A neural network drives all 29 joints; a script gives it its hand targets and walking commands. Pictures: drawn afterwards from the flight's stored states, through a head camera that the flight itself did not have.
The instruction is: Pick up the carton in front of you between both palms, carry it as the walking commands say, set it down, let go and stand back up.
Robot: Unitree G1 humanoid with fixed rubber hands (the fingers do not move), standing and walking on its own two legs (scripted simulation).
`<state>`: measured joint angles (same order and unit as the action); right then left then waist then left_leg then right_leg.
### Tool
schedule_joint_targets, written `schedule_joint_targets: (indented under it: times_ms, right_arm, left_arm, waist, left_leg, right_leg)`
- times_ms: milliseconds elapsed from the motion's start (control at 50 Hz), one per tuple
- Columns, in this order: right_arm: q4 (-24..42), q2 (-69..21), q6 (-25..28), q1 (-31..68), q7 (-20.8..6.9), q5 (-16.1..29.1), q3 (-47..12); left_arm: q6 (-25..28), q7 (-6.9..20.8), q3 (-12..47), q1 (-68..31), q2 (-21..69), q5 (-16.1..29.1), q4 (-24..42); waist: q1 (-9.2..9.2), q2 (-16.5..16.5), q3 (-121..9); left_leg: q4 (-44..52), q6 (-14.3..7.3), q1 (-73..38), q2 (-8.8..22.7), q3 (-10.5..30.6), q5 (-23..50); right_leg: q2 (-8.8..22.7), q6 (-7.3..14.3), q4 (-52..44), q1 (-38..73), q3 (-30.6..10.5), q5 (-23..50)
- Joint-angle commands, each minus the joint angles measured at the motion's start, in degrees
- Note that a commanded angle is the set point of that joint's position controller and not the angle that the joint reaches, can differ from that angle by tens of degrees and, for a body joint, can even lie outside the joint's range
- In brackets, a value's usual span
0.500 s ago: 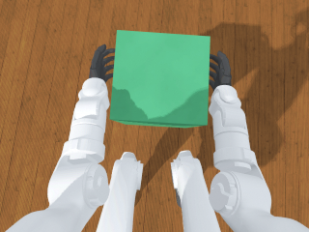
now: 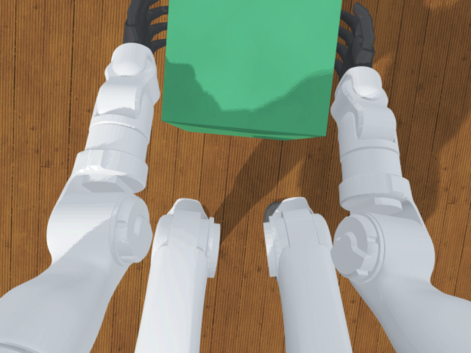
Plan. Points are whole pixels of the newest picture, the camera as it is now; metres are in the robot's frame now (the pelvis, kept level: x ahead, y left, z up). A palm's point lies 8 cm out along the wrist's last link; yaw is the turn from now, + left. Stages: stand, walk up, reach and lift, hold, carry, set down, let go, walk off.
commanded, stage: set down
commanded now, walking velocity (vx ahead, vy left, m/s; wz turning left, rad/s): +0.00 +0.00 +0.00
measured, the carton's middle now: (245, 73) +0.52 -0.01 -0.22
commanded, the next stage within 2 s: none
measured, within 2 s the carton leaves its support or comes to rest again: rests again in 1.24 s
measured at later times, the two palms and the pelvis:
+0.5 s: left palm (149, 56) +0.53 +0.14 -0.19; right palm (339, 77) +0.50 -0.16 -0.19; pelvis +0.01 +0.00 -0.03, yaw +0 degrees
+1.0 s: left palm (150, 57) +0.53 +0.14 -0.21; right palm (339, 78) +0.51 -0.17 -0.21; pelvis +0.00 +0.00 -0.04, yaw +0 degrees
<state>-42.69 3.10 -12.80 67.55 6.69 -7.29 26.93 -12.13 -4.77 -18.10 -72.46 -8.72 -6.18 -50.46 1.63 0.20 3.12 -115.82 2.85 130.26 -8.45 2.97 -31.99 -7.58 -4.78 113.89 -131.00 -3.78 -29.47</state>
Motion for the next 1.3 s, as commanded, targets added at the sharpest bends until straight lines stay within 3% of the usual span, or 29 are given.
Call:
schedule_joint_targets:
  times_ms: [0, 80, 160, 300, 720, 1080, 1160, 1180, 1220, 1240, 1280]
  right_arm:
    - [0.4, -47.3, 1.5, 37.0, -13.5, 6.5, -27.9]
    - [3.8, -47.8, 2.2, 41.4, -13.6, 9.8, -31.1]
    - [2.7, -48.7, 2.6, 38.8, -13.9, 10.7, -32.3]
    - [-2.1, -47.5, 3.1, 35.3, -14.5, 8.3, -28.2]
    - [-8.1, -40.2, 6.0, 37.1, -14.5, 7.1, -22.9]
    - [-14.5, -29.5, 5.6, 30.8, -14.9, 1.9, -13.7]
    - [-15.6, -19.5, 6.9, 27.7, -12.6, 1.3, -10.4]
    - [-16.5, -12.2, 7.7, 25.2, -10.9, 1.3, -8.3]
    - [-17.6, 10.9, 10.1, 17.5, -5.1, 2.1, -4.7]
    - [-17.6, 16.9, 11.1, 16.5, -3.0, 4.0, -4.7]
    - [-18.3, 19.5, 12.5, 17.9, -1.1, 8.3, -6.8]
  left_arm:
    - [1.4, 12.4, 23.8, -31.8, 50.6, 6.2, 1.2]
    - [1.9, 12.3, 27.3, -35.8, 51.7, 9.0, 4.2]
    - [2.3, 12.5, 27.7, -32.8, 53.3, 9.7, 3.1]
    - [3.0, 12.9, 23.6, -29.0, 51.7, 7.4, -2.6]
    - [5.9, 13.2, 19.6, -32.8, 42.8, 6.8, -7.4]
    - [5.0, 13.6, 12.0, -27.0, 31.3, 0.6, -13.2]
    - [6.3, 11.3, 9.9, -25.3, 21.0, 0.3, -13.5]
    - [6.9, 9.6, 8.1, -23.4, 13.5, 0.3, -13.7]
    - [8.7, 3.7, 3.9, -16.9, -10.8, 1.1, -13.6]
    - [9.6, 1.7, 4.9, -17.0, -16.7, 3.3, -12.9]
    - [10.7, 0.2, 8.0, -19.5, -18.6, 7.9, -13.2]
  waist:
    - [0.46, -2.5, -65.1]
    - [0.85, -2.9, -67.7]
    - [0.85, -2.8, -64.4]
    - [0.56, -2.2, -54.8]
    - [0.63, -2.5, -41.2]
    - [0.02, -2.2, -29.5]
    - [0.27, -2.1, -31.2]
    - [0.32, -2.1, -31.8]
    - [0.24, -1.9, -33.8]
    - [0.55, -1.9, -35.5]
    - [1.11, -2.4, -38.0]
  left_leg:
    - [7.7, -0.9, -33.9, -0.3, -6.1, 16.1]
    - [5.2, -0.9, -34.5, -0.2, -6.2, 17.9]
    - [3.4, -1.2, -34.0, -0.5, -5.8, 22.0]
    - [2.6, -1.8, -28.2, -0.5, -5.4, 19.0]
    - [0.0, -3.2, -21.6, 0.2, -3.7, 15.4]
    - [0.7, -4.0, -17.8, 1.3, -2.0, 10.0]
    - [0.4, -2.9, -19.8, 2.4, -2.3, 10.4]
    - [0.4, -2.4, -20.8, 3.0, -2.4, 10.5]
    - [0.6, -1.4, -23.3, 4.4, -2.6, 10.0]
    - [0.7, -1.3, -24.3, 4.8, -2.4, 10.2]
    - [0.2, -1.2, -25.6, 5.6, -1.6, 12.4]
  right_leg:
    - [-1.1, 1.4, -4.2, 35.2, 8.7, 15.4]
    - [-0.8, 1.8, -1.6, 34.6, 8.8, 16.9]
    - [-1.1, 1.8, 0.3, 34.0, 8.8, 20.9]
    - [-1.3, 2.0, 1.2, 29.6, 8.5, 18.3]
    - [-0.7, 3.0, 3.8, 24.9, 6.8, 15.4]
    - [0.5, 3.7, 3.5, 18.9, 5.8, 9.2]
    - [1.4, 2.8, 3.8, 21.3, 6.3, 9.7]
    - [1.9, 2.3, 3.9, 22.2, 6.5, 9.8]
    - [3.2, 1.2, 3.9, 24.6, 6.9, 9.9]
    - [3.7, 1.2, 3.8, 25.9, 6.7, 10.5]
    - [4.6, 1.4, 3.9, 25.8, 6.1, 12.1]
